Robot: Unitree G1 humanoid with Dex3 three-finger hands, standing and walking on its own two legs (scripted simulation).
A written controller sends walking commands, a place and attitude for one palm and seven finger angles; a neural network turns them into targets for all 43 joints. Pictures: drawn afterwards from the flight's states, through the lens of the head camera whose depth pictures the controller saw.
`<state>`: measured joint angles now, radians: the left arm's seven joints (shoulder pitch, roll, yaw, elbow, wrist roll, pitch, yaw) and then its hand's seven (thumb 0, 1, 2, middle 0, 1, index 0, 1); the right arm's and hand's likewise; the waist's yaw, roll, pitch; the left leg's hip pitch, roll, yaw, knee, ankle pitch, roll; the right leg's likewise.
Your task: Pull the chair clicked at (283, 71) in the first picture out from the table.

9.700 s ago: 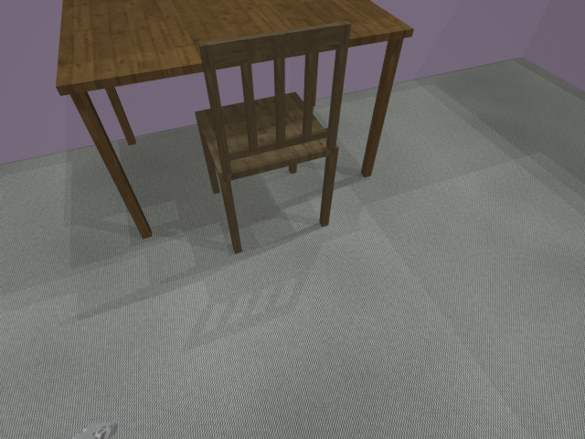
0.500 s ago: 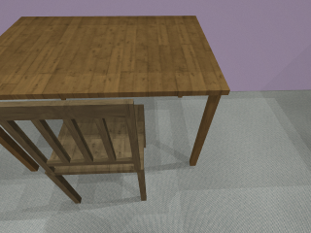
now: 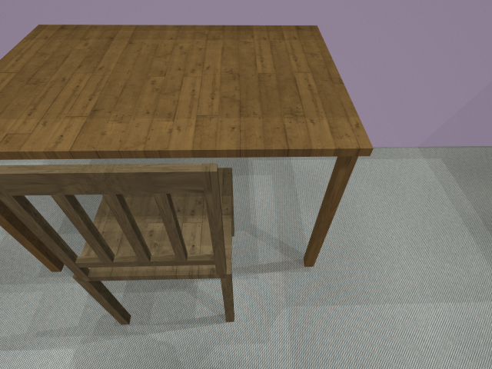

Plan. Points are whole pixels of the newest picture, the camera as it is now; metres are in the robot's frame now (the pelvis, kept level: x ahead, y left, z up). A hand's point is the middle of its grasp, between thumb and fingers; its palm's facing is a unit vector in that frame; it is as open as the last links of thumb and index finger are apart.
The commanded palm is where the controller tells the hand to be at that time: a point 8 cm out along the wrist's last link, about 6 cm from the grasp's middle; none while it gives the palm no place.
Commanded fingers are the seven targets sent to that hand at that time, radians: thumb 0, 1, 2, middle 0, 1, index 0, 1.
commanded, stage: look again from close up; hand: left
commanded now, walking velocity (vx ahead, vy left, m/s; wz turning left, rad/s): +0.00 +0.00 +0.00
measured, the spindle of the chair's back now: (130, 229) +0.41 +0.30 -0.11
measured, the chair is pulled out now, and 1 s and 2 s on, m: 0.00 0.00 0.00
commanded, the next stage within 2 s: shuffle to correct the standing spot in 0.70 s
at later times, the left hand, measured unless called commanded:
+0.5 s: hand out of the picture +0.03 +0.23 -0.18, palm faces -0.02 -0.97 -0.24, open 7.4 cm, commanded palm none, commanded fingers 0.00 0.90 0.90 -0.20 -0.30 -0.20 -0.30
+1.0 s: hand out of the picture -0.01 +0.22 -0.19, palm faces +0.01 -0.97 -0.23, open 7.4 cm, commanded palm none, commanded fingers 0.00 0.90 0.90 -0.20 -0.30 -0.20 -0.30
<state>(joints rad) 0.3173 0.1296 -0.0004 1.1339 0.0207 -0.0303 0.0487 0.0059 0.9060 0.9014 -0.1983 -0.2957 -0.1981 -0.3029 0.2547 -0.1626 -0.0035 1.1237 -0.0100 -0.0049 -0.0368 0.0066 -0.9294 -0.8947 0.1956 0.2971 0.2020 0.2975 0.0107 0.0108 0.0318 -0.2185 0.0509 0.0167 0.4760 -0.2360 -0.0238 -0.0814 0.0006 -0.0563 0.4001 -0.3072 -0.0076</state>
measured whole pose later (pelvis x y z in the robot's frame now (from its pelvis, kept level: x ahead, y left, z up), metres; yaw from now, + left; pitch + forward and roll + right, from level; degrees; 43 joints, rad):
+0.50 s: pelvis -0.01 +0.03 -0.01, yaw -1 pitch -1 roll +0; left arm 0.26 0.22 -0.01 1.02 0.02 0.00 0.03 0.01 0.91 0.90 -0.20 -0.30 -0.20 -0.30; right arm 0.25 -0.18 0.01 1.05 -0.01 -0.01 -0.02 0.00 -0.92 -0.89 0.20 0.30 0.20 0.30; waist 0.00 -0.02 0.03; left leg -0.25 0.00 0.05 0.53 -0.27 0.02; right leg -0.14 -0.06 -0.02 0.50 -0.35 0.04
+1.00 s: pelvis -0.02 +0.04 -0.01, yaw +0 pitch -1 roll +0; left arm 0.29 0.18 0.00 1.03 0.02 0.00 0.05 0.01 0.90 0.90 -0.20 -0.30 -0.20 -0.30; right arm 0.21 -0.19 -0.01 1.02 -0.01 0.01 -0.01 0.00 -0.91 -0.89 0.20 0.30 0.20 0.30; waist 0.01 0.00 0.07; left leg -0.30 0.00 0.04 0.59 -0.28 0.02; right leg -0.18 -0.06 -0.03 0.55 -0.36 0.04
